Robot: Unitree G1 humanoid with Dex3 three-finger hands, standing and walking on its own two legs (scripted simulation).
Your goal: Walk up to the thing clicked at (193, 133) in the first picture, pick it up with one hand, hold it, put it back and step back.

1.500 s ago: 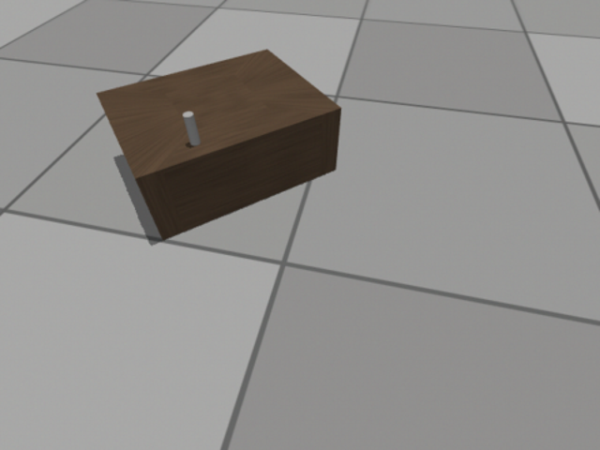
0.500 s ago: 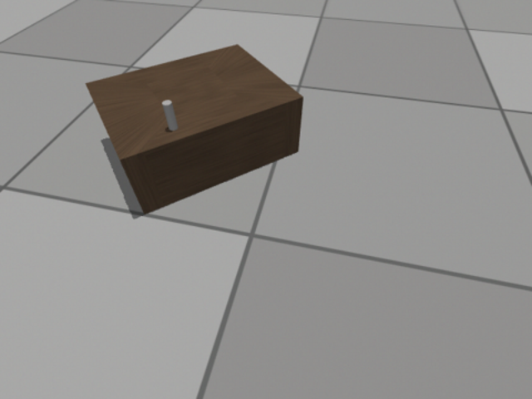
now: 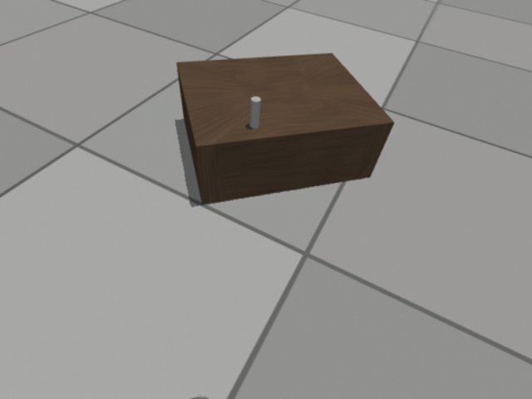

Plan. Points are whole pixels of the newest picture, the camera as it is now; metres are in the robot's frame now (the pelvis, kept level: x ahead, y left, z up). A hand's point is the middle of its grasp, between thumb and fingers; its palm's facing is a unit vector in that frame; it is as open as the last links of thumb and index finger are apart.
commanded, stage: walk up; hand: right
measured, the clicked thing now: (255, 112) +1.25 +0.07 -0.32
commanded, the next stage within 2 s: none
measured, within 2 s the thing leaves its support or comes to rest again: neither
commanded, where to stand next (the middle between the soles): +0.80 +0.10 m, yaw +23 degrees
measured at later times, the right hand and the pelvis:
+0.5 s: hand (402, 311) +0.33 -0.26 -0.14, palm faces -0.24 +0.91 -0.35, open 7.4 cm; pelvis +0.24 +0.00 +0.01, yaw +13 degrees
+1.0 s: hand (341, 184) +0.64 -0.17 -0.10, palm faces -0.37 +0.83 -0.41, open 7.4 cm; pelvis +0.43 +0.04 +0.01, yaw +20 degrees
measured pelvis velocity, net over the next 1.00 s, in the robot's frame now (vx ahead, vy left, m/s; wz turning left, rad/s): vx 0.43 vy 0.04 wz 0.35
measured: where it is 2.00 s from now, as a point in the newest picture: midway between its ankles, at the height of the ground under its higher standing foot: (250, 273)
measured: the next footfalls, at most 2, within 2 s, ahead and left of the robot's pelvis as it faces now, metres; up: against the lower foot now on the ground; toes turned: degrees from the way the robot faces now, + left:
right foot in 0.44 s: +0.37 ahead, -0.09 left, +0.00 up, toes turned +7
left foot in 0.90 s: +0.51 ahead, +0.17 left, +0.00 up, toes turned +23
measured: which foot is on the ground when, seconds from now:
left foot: down 0.00-0.46, up 0.48-0.88, down 0.90-1.00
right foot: down 0.00-0.00, up 0.02-0.42, down 0.44-0.92, up 0.94-1.00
